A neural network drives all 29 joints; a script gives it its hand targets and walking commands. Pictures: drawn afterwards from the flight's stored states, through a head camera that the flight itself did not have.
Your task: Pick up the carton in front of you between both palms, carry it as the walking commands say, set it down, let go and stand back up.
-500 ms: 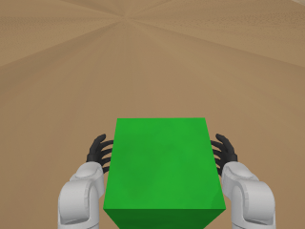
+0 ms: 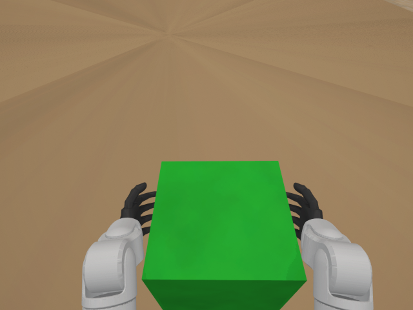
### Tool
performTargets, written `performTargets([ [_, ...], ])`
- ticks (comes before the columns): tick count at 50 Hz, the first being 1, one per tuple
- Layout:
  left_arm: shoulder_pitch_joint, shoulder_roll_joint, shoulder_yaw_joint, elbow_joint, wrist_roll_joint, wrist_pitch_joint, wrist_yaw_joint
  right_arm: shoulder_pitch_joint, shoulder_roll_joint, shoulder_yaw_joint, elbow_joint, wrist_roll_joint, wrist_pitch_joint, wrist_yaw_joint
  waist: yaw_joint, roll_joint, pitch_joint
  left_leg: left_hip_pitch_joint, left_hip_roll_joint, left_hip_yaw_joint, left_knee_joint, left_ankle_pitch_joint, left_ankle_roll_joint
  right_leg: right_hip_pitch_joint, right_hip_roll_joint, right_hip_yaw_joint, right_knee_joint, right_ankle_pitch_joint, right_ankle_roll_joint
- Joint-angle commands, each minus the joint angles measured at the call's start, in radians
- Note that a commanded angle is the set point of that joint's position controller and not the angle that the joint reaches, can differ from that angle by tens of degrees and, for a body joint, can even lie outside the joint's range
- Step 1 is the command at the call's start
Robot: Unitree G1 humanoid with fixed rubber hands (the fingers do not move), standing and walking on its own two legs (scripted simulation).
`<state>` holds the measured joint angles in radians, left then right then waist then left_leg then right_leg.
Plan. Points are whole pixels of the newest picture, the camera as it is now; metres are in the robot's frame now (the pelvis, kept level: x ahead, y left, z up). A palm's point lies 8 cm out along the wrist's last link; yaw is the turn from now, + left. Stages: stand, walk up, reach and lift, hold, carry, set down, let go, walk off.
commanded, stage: carry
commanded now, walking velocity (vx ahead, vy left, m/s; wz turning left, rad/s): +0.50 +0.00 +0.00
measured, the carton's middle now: (219, 243) +0.27 +0.00 +0.02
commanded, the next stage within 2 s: none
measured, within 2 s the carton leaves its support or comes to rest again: neither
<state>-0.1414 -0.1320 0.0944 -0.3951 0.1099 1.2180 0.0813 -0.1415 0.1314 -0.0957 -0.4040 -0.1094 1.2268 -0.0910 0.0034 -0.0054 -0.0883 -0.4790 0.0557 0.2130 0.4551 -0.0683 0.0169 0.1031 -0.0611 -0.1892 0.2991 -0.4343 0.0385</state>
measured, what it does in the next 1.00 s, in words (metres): walks ahead: right foot, then left foot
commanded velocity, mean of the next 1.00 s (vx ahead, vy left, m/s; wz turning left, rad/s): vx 0.50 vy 0.00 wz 0.00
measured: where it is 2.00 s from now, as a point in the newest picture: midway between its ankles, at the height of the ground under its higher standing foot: (212, 159)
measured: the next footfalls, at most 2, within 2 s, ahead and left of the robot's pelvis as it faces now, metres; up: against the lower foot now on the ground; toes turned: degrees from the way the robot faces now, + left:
right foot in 0.50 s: +0.51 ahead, -0.11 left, +0.00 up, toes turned -10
left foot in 1.00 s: +0.85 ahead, +0.11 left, +0.00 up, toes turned +11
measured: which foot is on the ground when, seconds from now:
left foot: down 0.00-0.52, up 0.54-0.98, down 1.00-1.00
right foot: down 0.00-0.04, up 0.06-0.48, down 0.50-1.00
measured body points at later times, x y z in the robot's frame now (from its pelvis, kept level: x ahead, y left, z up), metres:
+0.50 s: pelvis +0.34 -0.01 +0.00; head +0.33 -0.02 +0.45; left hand +0.61 +0.15 +0.09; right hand +0.62 -0.16 +0.09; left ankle +0.14 +0.09 -0.72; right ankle +0.47 -0.10 -0.73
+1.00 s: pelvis +0.67 +0.01 +0.00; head +0.67 +0.01 +0.45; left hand +0.95 +0.16 +0.08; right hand +0.95 -0.15 +0.08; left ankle +0.80 +0.10 -0.73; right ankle +0.47 -0.10 -0.72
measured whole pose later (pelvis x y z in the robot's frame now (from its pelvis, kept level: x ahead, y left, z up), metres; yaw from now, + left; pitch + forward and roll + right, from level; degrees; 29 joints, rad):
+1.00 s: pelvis +0.67 +0.01 +0.00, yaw +0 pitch +3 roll +1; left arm -0.13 -0.13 0.10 -0.37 0.11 1.21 0.08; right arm -0.14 0.13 -0.09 -0.37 -0.11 1.22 -0.09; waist 0.00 -0.01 -0.09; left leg -0.47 0.04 0.22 0.45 -0.06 0.02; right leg 0.12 -0.06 -0.18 0.31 -0.46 0.03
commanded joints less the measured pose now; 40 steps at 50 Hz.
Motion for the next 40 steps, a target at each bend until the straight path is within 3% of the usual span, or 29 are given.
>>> performTargets([
  [1,-0.417,-0.828,-0.686,-0.018,-0.387,0.011,-0.258,-0.394,0.861,0.698,0.014,0.392,0.000,0.258,-0.044,0.001,-0.257,0.530,0.074,-0.131,-0.059,-0.139,0.026,-0.244,-0.092,-0.049,0.494,0.583,-0.039],
  [2,-0.439,-0.847,-0.709,-0.047,-0.396,0.016,-0.259,-0.391,0.862,0.684,0.051,0.378,-0.014,0.264,-0.037,0.291,-0.348,0.754,0.337,-0.618,-0.165,-0.241,0.179,-0.563,0.038,-0.005,0.807,0.284,0.007],
  [3,-0.454,-0.859,-0.713,-0.033,-0.398,0.007,-0.262,-0.394,0.901,0.692,0.052,0.393,-0.022,0.268,-0.028,0.302,-0.311,0.762,0.370,-0.719,-0.242,-0.042,0.210,-0.717,0.067,0.112,0.955,-0.027,-0.012],
  [4,-0.463,-0.897,-0.723,-0.017,-0.404,-0.006,-0.264,-0.413,0.929,0.699,0.031,0.404,-0.032,0.270,-0.027,0.230,-0.311,0.737,0.345,-0.589,-0.199,0.095,0.196,-0.750,0.009,0.177,1.024,-0.020,-0.042],
  [5,-0.467,-0.929,-0.729,-0.015,-0.408,-0.021,-0.266,-0.426,0.961,0.707,0.024,0.411,-0.043,0.272,-0.027,0.124,-0.311,0.693,0.321,-0.489,-0.165,0.201,0.170,-0.756,-0.027,0.191,1.003,0.026,-0.056],
  [6,-0.464,-0.959,-0.736,-0.013,-0.411,-0.034,-0.265,-0.441,0.982,0.715,0.008,0.416,-0.054,0.273,-0.022,0.055,-0.293,0.630,0.298,-0.410,-0.174,0.227,0.138,-0.734,-0.059,0.194,0.927,0.079,-0.060],
  [8,-0.439,-0.989,-0.743,-0.014,-0.406,-0.056,-0.257,-0.444,0.997,0.728,-0.012,0.429,-0.071,0.276,-0.013,0.098,-0.301,0.578,0.258,-0.304,-0.218,0.159,0.095,-0.682,-0.065,0.164,0.811,0.156,-0.052],
  [14,-0.366,-0.968,-0.761,-0.045,-0.379,-0.083,-0.234,-0.365,0.946,0.729,-0.038,0.424,-0.085,0.287,-0.016,0.150,-0.208,0.602,0.207,-0.163,-0.276,0.188,0.115,-0.755,-0.046,0.067,0.493,0.275,-0.013],
  [20,-0.382,-0.865,-0.745,-0.099,-0.400,-0.035,-0.233,-0.354,0.844,0.706,-0.074,0.401,-0.049,0.264,-0.020,0.160,-0.093,0.587,0.187,-0.079,-0.270,0.288,0.091,-0.665,-0.004,-0.008,0.224,0.415,-0.043],
  [22,-0.384,-0.836,-0.731,-0.089,-0.404,-0.014,-0.238,-0.360,0.819,0.699,-0.070,0.391,-0.031,0.257,-0.016,0.163,-0.098,0.604,0.186,-0.052,-0.200,0.422,0.069,-0.575,0.014,-0.030,0.183,0.413,-0.065],
  [24,-0.374,-0.819,-0.712,-0.061,-0.403,0.001,-0.243,-0.378,0.798,0.698,-0.066,0.388,-0.013,0.254,0.008,0.123,-0.177,0.532,0.130,0.028,0.062,0.505,0.026,-0.296,0.090,-0.107,0.128,0.351,-0.073],
  [25,-0.369,-0.813,-0.700,-0.047,-0.402,0.006,-0.246,-0.398,0.785,0.696,-0.066,0.389,-0.007,0.254,0.029,0.058,-0.242,0.382,0.103,0.027,0.270,0.320,0.002,-0.091,0.007,-0.001,0.128,0.282,-0.073],
  [26,-0.375,-0.794,-0.679,-0.017,-0.388,0.002,-0.249,-0.426,0.792,0.713,-0.082,0.398,0.006,0.254,0.033,-0.203,-0.334,0.084,-0.003,-0.001,0.589,0.041,-0.046,0.131,-0.284,0.485,0.038,0.138,-0.210],
  [27,-0.365,-0.826,-0.681,0.002,-0.393,0.000,-0.252,-0.440,0.790,0.709,-0.073,0.399,0.007,0.256,0.030,-0.324,-0.316,-0.114,-0.089,-0.112,0.776,-0.390,-0.044,0.173,-0.367,0.720,-0.091,0.287,-0.279],
  [28,-0.389,-0.851,-0.685,-0.017,-0.406,-0.001,-0.255,-0.451,0.834,0.718,-0.044,0.401,0.001,0.257,0.024,-0.229,-0.307,-0.159,-0.017,-0.202,0.876,-0.395,-0.012,0.154,-0.364,0.599,-0.054,0.414,-0.270],
  [30,-0.440,-0.915,-0.699,-0.033,-0.420,-0.013,-0.259,-0.473,0.899,0.727,-0.038,0.407,-0.018,0.261,0.015,-0.052,-0.279,-0.148,0.058,-0.222,0.792,-0.297,0.012,0.026,-0.302,0.405,-0.033,0.568,-0.204],
  [32,-0.470,-0.944,-0.707,-0.056,-0.433,-0.023,-0.264,-0.481,0.943,0.735,-0.040,0.408,-0.034,0.255,0.011,-0.073,-0.286,-0.089,0.068,-0.198,0.667,-0.208,0.003,-0.038,-0.259,0.292,-0.073,0.489,-0.150],
  [35,-0.448,-0.930,-0.708,-0.073,-0.442,-0.027,-0.271,-0.446,0.953,0.736,-0.045,0.390,-0.049,0.238,0.011,-0.114,-0.261,-0.118,0.058,-0.150,0.535,-0.154,-0.020,-0.039,-0.235,0.213,-0.120,0.439,-0.160],
  [40,-0.398,-0.867,-0.687,-0.064,-0.425,-0.009,-0.271,-0.412,0.906,0.731,-0.052,0.376,-0.031,0.222,0.014,-0.127,-0.172,-0.185,0.048,-0.082,0.275,-0.036,-0.045,0.017,-0.196,0.123,-0.137,0.539,-0.164],
])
